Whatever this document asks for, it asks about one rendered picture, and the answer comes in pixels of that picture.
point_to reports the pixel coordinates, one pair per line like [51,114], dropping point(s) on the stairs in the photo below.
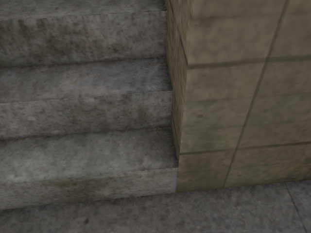
[85,102]

